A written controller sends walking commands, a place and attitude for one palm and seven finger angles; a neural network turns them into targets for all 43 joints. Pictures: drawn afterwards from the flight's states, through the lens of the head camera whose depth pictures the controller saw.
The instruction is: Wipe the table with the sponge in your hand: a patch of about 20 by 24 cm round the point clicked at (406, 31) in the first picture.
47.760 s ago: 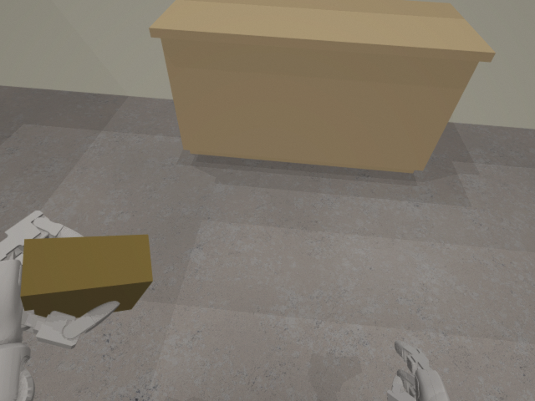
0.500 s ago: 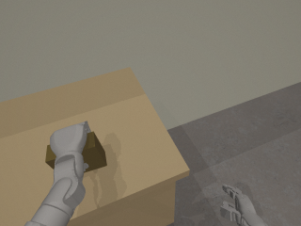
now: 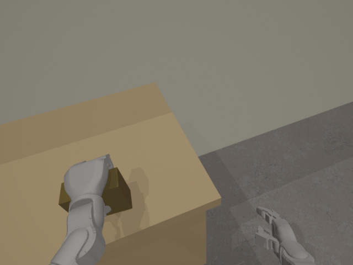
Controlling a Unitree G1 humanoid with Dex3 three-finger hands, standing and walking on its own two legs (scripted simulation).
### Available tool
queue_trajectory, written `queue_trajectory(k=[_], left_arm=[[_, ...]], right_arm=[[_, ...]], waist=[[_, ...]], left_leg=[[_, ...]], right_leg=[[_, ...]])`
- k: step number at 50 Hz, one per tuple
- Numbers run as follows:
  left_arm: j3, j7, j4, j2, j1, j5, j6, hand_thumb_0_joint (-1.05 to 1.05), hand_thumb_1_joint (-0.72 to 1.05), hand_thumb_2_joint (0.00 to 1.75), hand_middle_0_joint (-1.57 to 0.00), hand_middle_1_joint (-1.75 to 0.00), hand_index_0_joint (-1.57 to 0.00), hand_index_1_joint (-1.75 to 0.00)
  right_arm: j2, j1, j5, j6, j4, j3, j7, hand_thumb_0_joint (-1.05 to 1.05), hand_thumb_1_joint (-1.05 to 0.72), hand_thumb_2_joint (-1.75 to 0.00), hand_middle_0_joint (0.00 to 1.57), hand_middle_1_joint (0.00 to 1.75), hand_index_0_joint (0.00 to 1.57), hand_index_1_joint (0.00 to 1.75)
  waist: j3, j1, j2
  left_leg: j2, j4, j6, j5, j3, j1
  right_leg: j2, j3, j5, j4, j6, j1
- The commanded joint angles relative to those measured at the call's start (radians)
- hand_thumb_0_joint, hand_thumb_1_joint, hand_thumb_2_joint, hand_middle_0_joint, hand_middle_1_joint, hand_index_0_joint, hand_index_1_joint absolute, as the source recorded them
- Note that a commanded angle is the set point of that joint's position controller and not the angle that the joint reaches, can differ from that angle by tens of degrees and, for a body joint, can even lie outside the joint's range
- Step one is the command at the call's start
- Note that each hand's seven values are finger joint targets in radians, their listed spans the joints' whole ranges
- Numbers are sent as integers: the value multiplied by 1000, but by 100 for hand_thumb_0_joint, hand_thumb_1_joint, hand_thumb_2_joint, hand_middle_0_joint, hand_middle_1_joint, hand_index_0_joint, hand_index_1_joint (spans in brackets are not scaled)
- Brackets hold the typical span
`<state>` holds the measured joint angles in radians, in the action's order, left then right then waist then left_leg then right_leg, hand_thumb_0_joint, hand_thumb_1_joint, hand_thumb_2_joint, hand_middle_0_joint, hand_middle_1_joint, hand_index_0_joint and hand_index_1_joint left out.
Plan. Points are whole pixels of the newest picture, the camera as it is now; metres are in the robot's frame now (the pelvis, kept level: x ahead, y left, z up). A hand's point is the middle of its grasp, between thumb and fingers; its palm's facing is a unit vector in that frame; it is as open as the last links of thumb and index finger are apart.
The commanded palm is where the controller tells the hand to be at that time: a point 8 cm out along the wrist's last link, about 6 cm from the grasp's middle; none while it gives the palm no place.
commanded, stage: wipe back along the middle lane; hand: left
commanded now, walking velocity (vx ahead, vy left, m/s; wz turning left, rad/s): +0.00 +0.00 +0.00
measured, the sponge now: (101, 199) +0.26 +0.23 +0.01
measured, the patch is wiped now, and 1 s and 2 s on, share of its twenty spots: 0.85 0.90 0.90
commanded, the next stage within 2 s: slide across to the third lane in 0.10 s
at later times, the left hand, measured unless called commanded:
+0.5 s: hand (106, 197) +0.24 +0.19 +0.06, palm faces +0.03 -0.11 -0.99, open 9.8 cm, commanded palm +0.21 +0.17 +0.11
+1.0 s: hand (131, 187) +0.27 +0.15 +0.06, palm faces +0.04 -0.10 -0.99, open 9.8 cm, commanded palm +0.24 +0.14 +0.11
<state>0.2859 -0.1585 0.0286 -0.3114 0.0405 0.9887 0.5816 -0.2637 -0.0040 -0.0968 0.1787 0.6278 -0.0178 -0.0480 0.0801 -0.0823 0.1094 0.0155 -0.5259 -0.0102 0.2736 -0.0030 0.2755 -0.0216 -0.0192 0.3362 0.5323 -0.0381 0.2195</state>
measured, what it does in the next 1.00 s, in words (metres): stands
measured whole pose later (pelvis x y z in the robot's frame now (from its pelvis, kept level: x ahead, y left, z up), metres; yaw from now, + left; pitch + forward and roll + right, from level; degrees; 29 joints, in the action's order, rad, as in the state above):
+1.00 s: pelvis -0.02 -0.02 +0.00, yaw +0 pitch -1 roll +1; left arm 0.45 -0.17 -0.12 -0.21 -0.14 0.98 0.64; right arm -0.25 0.03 -0.09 0.15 0.69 -0.01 -0.07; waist 0.08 -0.09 0.11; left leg 0.00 -0.52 0.02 0.24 -0.02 0.26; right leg -0.04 -0.03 0.33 0.56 -0.07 0.22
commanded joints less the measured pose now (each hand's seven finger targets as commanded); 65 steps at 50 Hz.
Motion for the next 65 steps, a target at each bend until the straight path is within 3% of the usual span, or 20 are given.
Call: queue_trajectory(k=[1,2,4,7,8,10,17,34,37,39,42,44,51,52,55,57,58,61,62,65], left_arm=[[-3,29,110,-15,4,-63,-6,0,10,130,-120,-160,-120,-160],[-55,24,121,-64,35,-62,-8,0,10,130,-120,-160,-120,-160],[2,28,146,-12,49,-64,-9,0,10,130,-120,-160,-120,-160],[-50,20,168,-68,84,-60,-8,0,10,130,-120,-160,-120,-160],[4,22,177,-13,70,-57,-8,0,10,130,-120,-160,-120,-160],[-26,19,175,-43,106,-63,-9,0,10,130,-120,-160,-120,-160],[0,15,218,-42,-81,-40,-4,0,10,130,-120,-160,-120,-160],[115,-7,109,77,-257,-44,-9,0,10,130,-120,-160,-120,-160],[59,-17,82,23,-313,-42,9,0,10,130,-120,-160,-120,-160],[129,-10,71,93,-340,-49,13,0,10,130,-120,-160,-120,-160],[100,-13,28,63,-375,-42,22,0,10,130,-120,-160,-120,-160],[162,-9,17,127,-392,-45,20,0,10,130,-120,-160,-120,-160],[109,-25,-77,91,-429,-50,39,0,10,130,-120,-160,-120,-160],[62,-28,-91,45,-432,-45,44,0,10,130,-120,-160,-120,-160],[119,-21,-132,96,-479,-29,46,0,10,130,-120,-160,-120,-160],[68,-23,-163,49,-473,-20,53,0,10,130,-120,-160,-120,-160],[119,-19,-172,100,-482,-24,54,0,10,130,-120,-160,-120,-160],[102,-18,-230,88,-530,-27,50,0,10,130,-120,-160,-120,-160],[47,-21,-254,36,-521,-29,52,0,10,130,-120,-160,-120,-160],[72,-20,-339,59,-595,-25,53,0,10,130,-120,-160,-120,-160]], right_arm=[[-88,220,1,-57,-184,33,1,0,-90,-90,20,30,20,30],[-96,218,4,-58,-180,37,0,0,-90,-90,20,30,20,30],[-84,228,0,-56,-188,31,-4,0,-90,-90,20,30,20,30],[-91,227,3,-59,-183,35,-4,0,-90,-90,20,30,20,30],[-83,233,2,-59,-188,31,-5,0,-90,-90,20,30,20,30],[-83,230,1,-63,-186,34,-5,0,-90,-90,20,30,20,30],[-85,244,11,-76,-172,40,7,0,-90,-90,20,30,20,30],[-68,275,4,-94,-143,36,-11,0,-90,-90,20,30,20,30],[-76,278,6,-90,-130,35,-7,0,-90,-90,20,30,20,30],[-66,285,2,-90,-135,30,-8,0,-90,-90,20,30,20,30],[-73,280,4,-84,-121,30,-7,0,-90,-90,20,30,20,30],[-64,281,1,-87,-126,30,-15,0,-90,-90,20,30,20,30],[-71,280,2,-73,-110,29,-10,0,-90,-90,20,30,20,30],[-79,276,3,-68,-102,32,-8,0,-90,-90,20,30,20,30],[-75,273,1,-66,-104,29,-2,0,-90,-90,20,30,20,30],[-82,265,4,-59,-98,33,0,0,-90,-90,20,30,20,30],[-76,263,1,-59,-108,29,1,0,-90,-90,20,30,20,30],[-81,250,0,-57,-99,30,12,0,-90,-90,20,30,20,30],[-87,247,0,-53,-96,31,16,0,-90,-90,20,30,20,30],[-88,231,-4,-50,-87,26,32,0,-90,-90,20,30,20,30]], waist=[[117,-5,-204],[125,-15,-194],[100,-4,-196],[90,-15,-191],[91,-3,-180],[80,-11,-207],[117,-2,-161],[125,4,-211],[116,-2,-195],[121,8,-206],[107,4,-184],[124,11,-194],[129,8,-217],[120,5,-209],[120,16,-199],[135,5,-185],[137,15,-199],[130,21,-224],[122,15,-218],[102,31,-230]], left_leg=[[19,33,-37,-251,-13,-57],[19,33,-35,-253,-13,-57],[17,36,-35,-249,-10,-52],[18,38,-35,-235,-12,-53],[17,35,-36,-240,-5,-54],[17,36,-36,-231,-6,-49],[21,41,-44,-210,-10,-90],[20,45,-39,-179,-4,-89],[21,51,-37,-156,-2,-82],[21,47,-37,-159,3,-84],[19,56,-34,-142,-2,-80],[21,43,-35,-160,0,-85],[26,40,-32,-146,16,-53],[23,49,-28,-137,7,-47],[24,44,-31,-137,15,-51],[26,46,-28,-141,8,-39],[28,42,-31,-138,17,-39],[28,36,-31,-122,18,-24],[26,45,-29,-109,12,-10],[25,47,-28,-75,18,2]], right_leg=[[-8,35,-403,-59,-15,-63],[-11,52,-417,-60,-19,-73],[-8,41,-402,-62,-14,-61],[-12,67,-391,-71,-18,-60],[-8,48,-395,-61,-15,-55],[-10,57,-384,-71,-12,-57],[-9,75,-333,-83,-18,-40],[-2,40,-276,-84,-12,-23],[-4,65,-251,-96,-17,-20],[2,40,-249,-91,-9,-17],[-4,53,-217,-97,-18,-4],[-1,35,-249,-84,-14,-4],[5,58,-273,-93,-8,-21],[-1,69,-258,-95,-16,-17],[4,52,-251,-91,-13,2],[0,70,-264,-89,-21,-11],[7,52,-257,-87,-12,-12],[8,60,-256,-93,-9,2],[6,74,-239,-101,-13,-1],[8,67,-178,-111,-7,35]])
